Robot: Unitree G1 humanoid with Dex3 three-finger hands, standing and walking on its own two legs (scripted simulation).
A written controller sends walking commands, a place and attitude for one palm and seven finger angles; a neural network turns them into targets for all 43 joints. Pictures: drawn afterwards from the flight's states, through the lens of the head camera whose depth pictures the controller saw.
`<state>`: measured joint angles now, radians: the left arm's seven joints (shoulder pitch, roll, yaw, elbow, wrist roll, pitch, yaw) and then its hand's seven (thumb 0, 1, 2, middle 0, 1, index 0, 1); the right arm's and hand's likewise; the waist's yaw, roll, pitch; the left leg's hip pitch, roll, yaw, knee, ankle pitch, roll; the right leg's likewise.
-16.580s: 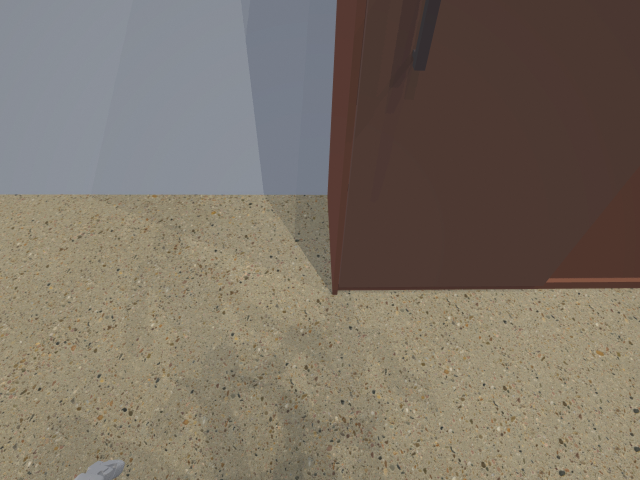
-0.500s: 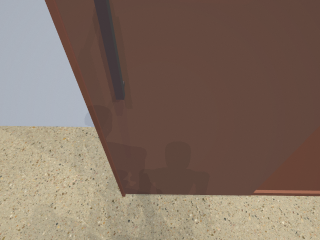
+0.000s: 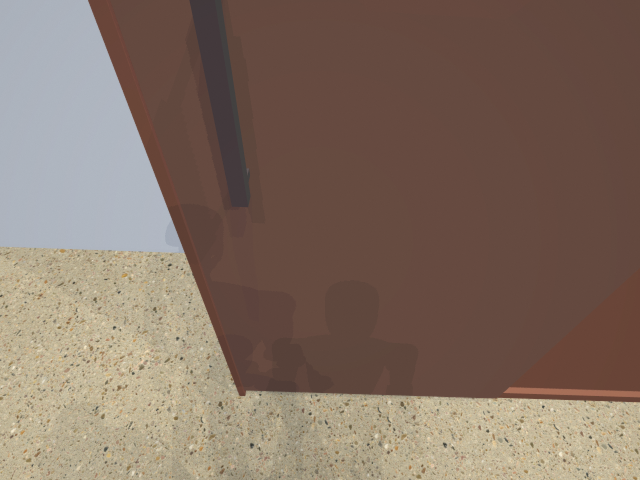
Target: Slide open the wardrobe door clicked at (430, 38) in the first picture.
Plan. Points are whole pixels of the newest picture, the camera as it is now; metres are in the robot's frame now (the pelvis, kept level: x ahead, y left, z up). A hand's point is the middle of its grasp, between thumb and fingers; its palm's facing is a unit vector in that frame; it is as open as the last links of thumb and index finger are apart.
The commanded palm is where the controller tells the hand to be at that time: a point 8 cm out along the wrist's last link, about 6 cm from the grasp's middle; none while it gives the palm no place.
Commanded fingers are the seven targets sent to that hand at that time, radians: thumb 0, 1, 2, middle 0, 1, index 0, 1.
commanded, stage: look again from close up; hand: left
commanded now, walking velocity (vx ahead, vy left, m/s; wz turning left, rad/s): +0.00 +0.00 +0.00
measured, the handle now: (229, 107) +0.44 +0.14 +0.24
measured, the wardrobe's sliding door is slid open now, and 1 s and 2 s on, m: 0.00 0.00 0.00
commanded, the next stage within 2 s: raise the hand with hooked fingers in 0.78 s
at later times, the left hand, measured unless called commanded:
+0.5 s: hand out of the picture +0.02 +0.18 -0.17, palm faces +0.01 -0.98 -0.21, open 7.4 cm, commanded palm none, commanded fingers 0.00 0.90 0.90 -0.20 -0.30 -0.20 -0.30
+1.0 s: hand out of the picture +0.12 +0.19 -0.08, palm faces +0.27 -0.95 -0.16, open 7.5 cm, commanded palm +0.10 +0.24 -0.05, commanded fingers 0.00 0.74 0.83 -0.21 -0.41 -0.21 -0.41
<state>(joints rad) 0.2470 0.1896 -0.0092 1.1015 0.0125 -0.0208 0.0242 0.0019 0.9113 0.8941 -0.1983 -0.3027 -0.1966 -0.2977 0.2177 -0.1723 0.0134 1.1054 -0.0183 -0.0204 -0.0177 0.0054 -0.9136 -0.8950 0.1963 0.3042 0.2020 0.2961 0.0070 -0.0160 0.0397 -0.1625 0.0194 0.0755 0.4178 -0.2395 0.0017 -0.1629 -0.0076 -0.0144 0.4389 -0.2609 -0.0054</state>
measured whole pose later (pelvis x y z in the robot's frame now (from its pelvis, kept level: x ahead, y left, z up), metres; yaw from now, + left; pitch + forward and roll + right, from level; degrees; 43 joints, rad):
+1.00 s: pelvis -0.01 -0.01 +0.00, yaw +2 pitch -1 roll +1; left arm 0.44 0.18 0.04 0.30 -0.14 -0.02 0.07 0.02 0.89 0.88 -0.20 -0.32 -0.20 -0.31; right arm 0.32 -0.19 0.02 0.90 0.03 -0.18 -0.07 0.01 -0.91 -0.89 0.20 0.30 0.20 0.30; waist 0.01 0.00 0.04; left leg -0.21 0.01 0.04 0.47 -0.25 0.00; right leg -0.20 -0.02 -0.05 0.50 -0.29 -0.01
